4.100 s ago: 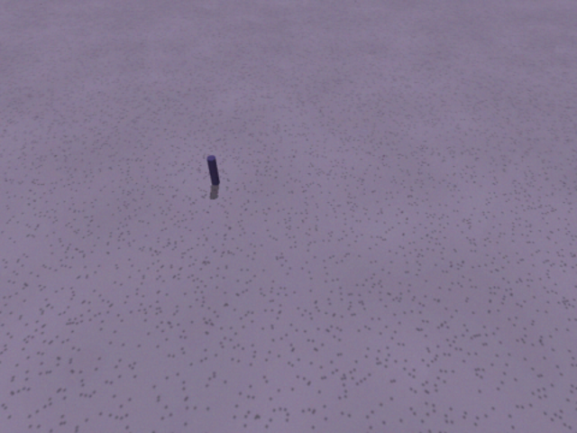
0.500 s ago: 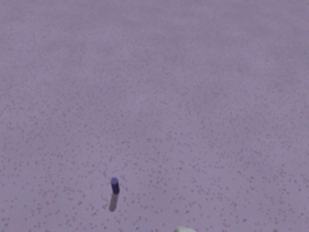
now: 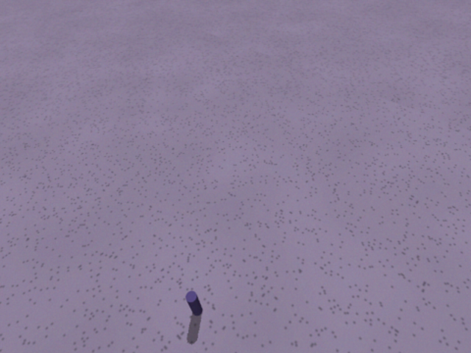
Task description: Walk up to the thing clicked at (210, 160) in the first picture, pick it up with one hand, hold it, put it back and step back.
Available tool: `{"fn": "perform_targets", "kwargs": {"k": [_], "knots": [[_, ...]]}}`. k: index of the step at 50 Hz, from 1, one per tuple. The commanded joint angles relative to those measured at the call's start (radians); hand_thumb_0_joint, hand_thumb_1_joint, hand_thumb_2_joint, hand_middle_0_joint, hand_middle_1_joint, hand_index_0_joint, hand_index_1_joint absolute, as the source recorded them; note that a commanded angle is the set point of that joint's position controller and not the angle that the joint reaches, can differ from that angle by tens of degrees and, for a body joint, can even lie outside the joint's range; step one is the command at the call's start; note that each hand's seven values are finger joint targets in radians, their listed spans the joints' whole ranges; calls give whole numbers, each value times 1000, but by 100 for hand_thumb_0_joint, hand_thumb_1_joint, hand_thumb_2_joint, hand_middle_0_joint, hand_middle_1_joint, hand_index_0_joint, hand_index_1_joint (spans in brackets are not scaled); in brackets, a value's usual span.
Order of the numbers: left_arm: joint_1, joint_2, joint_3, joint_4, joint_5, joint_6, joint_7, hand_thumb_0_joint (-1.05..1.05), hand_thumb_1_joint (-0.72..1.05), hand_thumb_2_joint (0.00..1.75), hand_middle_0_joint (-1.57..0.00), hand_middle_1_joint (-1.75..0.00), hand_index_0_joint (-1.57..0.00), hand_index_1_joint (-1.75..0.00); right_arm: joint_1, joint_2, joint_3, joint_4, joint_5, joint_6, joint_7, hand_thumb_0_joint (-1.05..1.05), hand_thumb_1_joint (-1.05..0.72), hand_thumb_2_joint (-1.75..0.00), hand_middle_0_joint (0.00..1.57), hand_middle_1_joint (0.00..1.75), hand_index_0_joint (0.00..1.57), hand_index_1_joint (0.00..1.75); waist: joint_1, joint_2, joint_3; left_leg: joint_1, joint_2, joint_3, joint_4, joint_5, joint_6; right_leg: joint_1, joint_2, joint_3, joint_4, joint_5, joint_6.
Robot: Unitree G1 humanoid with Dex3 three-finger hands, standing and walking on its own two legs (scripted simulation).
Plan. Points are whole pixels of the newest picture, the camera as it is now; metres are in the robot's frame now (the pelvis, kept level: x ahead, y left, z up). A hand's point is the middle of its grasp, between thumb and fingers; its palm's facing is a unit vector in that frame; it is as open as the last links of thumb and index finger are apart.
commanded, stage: walk up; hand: left
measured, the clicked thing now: (194, 303) +0.43 +0.20 -0.68
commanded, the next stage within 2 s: stand in 1.54 s
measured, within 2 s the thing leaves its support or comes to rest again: neither
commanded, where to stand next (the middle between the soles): +0.08 +0.00 m, yaw -2 degrees
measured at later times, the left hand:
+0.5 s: hand out of the picture +0.08 +0.28 -0.15, palm faces +0.00 -0.94 -0.35, open 7.4 cm
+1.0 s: hand out of the picture +0.15 +0.27 -0.13, palm faces -0.04 -0.94 -0.34, open 7.4 cm
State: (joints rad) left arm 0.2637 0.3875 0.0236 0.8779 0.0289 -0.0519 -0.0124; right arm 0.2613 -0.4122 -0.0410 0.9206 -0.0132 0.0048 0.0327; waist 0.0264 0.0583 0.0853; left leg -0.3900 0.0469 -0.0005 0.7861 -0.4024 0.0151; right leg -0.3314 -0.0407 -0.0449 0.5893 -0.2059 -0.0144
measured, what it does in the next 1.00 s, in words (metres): steps on the spot: left foot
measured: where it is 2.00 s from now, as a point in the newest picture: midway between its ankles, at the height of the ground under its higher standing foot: outside the picture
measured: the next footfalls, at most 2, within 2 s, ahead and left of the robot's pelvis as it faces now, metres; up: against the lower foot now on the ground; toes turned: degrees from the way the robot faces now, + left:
left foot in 0.06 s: +0.10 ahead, +0.14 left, +0.00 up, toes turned +2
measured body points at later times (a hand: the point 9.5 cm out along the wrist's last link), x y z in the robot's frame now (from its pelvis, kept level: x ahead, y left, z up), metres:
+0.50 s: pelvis +0.04 +0.02 +0.01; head +0.04 +0.01 +0.46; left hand +0.08 +0.33 -0.12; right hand +0.14 -0.28 -0.12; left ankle +0.06 +0.14 -0.73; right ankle +0.06 -0.12 -0.73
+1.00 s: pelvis +0.05 +0.02 +0.02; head +0.06 +0.02 +0.47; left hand +0.15 +0.31 -0.11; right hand +0.12 -0.29 -0.11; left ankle +0.06 +0.14 -0.73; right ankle +0.06 -0.12 -0.73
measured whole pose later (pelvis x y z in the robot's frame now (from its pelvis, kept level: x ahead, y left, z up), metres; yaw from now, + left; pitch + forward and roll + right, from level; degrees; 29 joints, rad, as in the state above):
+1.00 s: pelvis +0.05 +0.02 +0.02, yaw -1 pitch -3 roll +0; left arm 0.07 0.34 0.00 1.16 0.01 -0.02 -0.01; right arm 0.09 -0.36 -0.01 1.17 0.00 -0.01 0.01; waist -0.01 0.00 0.04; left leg -0.12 0.03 0.04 0.35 -0.19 -0.01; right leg -0.12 -0.03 0.00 0.35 -0.18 0.03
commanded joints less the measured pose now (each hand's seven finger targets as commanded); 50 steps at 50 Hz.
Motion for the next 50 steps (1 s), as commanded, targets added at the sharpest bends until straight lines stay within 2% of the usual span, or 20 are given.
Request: {"fn": "perform_targets", "kwargs": {"k": [1, 2, 3, 4, 5, 6, 7, 8, 9, 11, 12, 14, 15, 16, 19, 21, 24, 33, 46, 50], "knots": [[-76, 250, 62, -58, -20, 2, 18, 0, 90, 90, -20, -30, -20, -30, 80, -153, -51, 1, -6, -28, -20, 0, -90, -90, 20, 30, 20, 30, -39, -193, -92, 207, -31, 52, -203, 166, 3, -112, -179, 161, -130, -164, -136], [-80, 219, 49, -57, -24, 8, 17, 0, 90, 90, -20, -30, -20, -30, 76, -166, -54, 8, -9, -34, -26, 0, -90, -90, 20, 30, 20, 30, -48, -153, -95, 236, -29, 30, -258, 167, 12, -139, -164, 156, -89, -178, -108], [-77, 183, 35, -51, -30, 14, 16, 0, 90, 90, -20, -30, -20, -30, 57, -197, -58, 4, -17, -38, -31, 0, -90, -90, 20, 30, 20, 30, -45, -48, -79, 220, 46, -88, -350, 84, 29, -178, -121, 123, -37, -248, -72], [-47, 146, 23, -44, -40, 22, 14, 0, 90, 90, -20, -30, -20, -30, -12, -241, -57, -23, -22, -45, -33, 0, -90, -90, 20, 30, 20, 30, -6, 82, -56, 133, 187, -334, -487, -119, 73, -178, -34, 83, 54, -316, -26], [-28, 191, 33, -8, -40, 31, 18, 0, 90, 90, -20, -30, -20, -30, -93, -291, -59, -44, -11, -43, -30, 0, -90, -90, 20, 30, 20, 30, -4, 135, -20, -51, 278, -435, -583, -368, 152, -60, 14, 31, 177, -322, -8], [-15, 226, 49, 28, -34, 34, 18, 0, 90, 90, -20, -30, -20, -30, -143, -282, -58, -40, -8, -36, -28, 0, -90, -90, 20, 30, 20, 30, 13, 103, 27, -171, 271, -395, -577, -402, 175, 41, -5, 47, 219, -294, -6], [-3, 223, 51, 46, -31, 28, 14, 0, 90, 90, -20, -30, -20, -30, -158, -246, -43, -38, -5, -32, -29, 0, -90, -90, 20, 30, 20, 30, 28, 69, 28, -184, 215, -299, -533, -349, 146, 97, -7, 51, 140, -266, -14], [9, 199, 44, 67, -32, 26, 11, 0, 90, 90, -20, -30, -20, -30, -161, -219, -30, -30, -7, -34, -28, 0, -90, -90, 20, 30, 20, 30, 28, 74, 18, -127, 152, -218, -494, -254, 110, 87, 1, 41, 65, -193, -11], [7, 193, 41, 80, -32, 19, 11, 0, 90, 90, -20, -30, -20, -30, -156, -197, -24, -23, -6, -37, -27, 0, -90, -90, 20, 30, 20, 30, 22, 82, -11, -60, 123, -180, -449, -135, 78, 93, 6, 30, -6, -114, -12], [-2, 193, 40, 97, -29, 14, 19, 0, 90, 90, -20, -30, -20, -30, -146, -201, -23, -6, 3, -40, -23, 0, -90, -90, 20, 30, 20, 30, 16, 114, -63, -3, 121, -163, -391, -5, 61, 148, 2, 38, -88, -56, -18], [-31, 205, 40, 102, -25, 10, 22, 0, 90, 90, -20, -30, -20, -30, -130, -187, -16, 4, 5, -39, -22, 0, -90, -90, 20, 30, 20, 30, 3, 92, -87, 12, 115, -156, -387, 21, 54, 163, -17, 71, -108, -54, -19], [-79, 217, 31, 105, -22, 9, 19, 0, 90, 90, -20, -30, -20, -30, -133, -181, -13, 17, 10, -31, -24, 0, -90, -90, 20, 30, 20, 30, -16, 46, -58, 25, 85, -139, -405, -109, 39, 97, -44, 138, -149, -173, -31], [-105, 220, 28, 104, -23, 10, 15, 0, 90, 90, -20, -30, -20, -30, -139, -187, -15, 26, 8, -30, -26, 0, -90, -90, 20, 30, 20, 30, -20, 30, -29, 42, 75, -135, -412, -133, 32, 51, -47, 146, -167, -217, -30], [-119, 217, 26, 109, -26, 9, 13, 0, 90, 90, -20, -30, -20, -30, -154, -194, -15, 33, 6, -32, -27, 0, -90, -90, 20, 30, 20, 30, -23, 30, -30, 59, 83, -140, -416, -108, 34, 53, -47, 134, -173, -199, -27], [-112, 202, 17, 142, -32, 0, 13, 0, 90, 90, -20, -30, -20, -30, -160, -181, -6, 54, 11, -43, -28, 0, -90, -90, 20, 30, 20, 30, -18, -3, -71, 124, 86, -127, -400, 73, 37, 89, -57, 126, -171, -15, -28], [-113, 203, 15, 162, -32, -7, 15, 0, 90, 90, -20, -30, -20, -30, -171, -174, -6, 63, 14, -47, -30, 0, -90, -90, 20, 30, 20, 30, -22, -44, -109, 178, 79, -94, -357, 248, 38, 117, -75, 128, -181, 123, -24], [-138, 204, 13, 172, -35, -8, 18, 0, 90, 90, -20, -30, -20, -30, -169, -170, -8, 85, 20, -44, -32, 0, -90, -90, 20, 30, 20, 30, -30, -73, -128, 237, 75, -69, -349, 344, 33, 125, -91, 130, -190, 202, -20], [-196, 183, 5, 203, -32, 5, 21, 0, 90, 90, -20, -30, -20, -30, -228, -157, -8, 133, 14, -33, -31, 0, -90, -90, 20, 30, 20, 30, -24, -84, -116, 263, 80, -64, -433, 329, 21, 164, -91, 116, -254, 142, -6], [-229, 177, 11, 220, -26, 13, 20, 0, 90, 90, -20, -30, -20, -30, -240, -156, -2, 175, 9, -37, -32, 0, -90, -90, 20, 30, 20, 30, -19, -50, -133, 278, 85, -49, -490, 342, 10, 229, -89, 111, -288, 159, 2], [-249, 176, 12, 222, -24, 16, 20, 0, 90, 90, -20, -30, -20, -30, -231, -154, -2, 178, 8, -36, -33, 0, -90, -90, 20, 30, 20, 30, -26, -49, -107, 256, 80, -49, -505, 306, 6, 228, -85, 110, -295, 147, 8]]}}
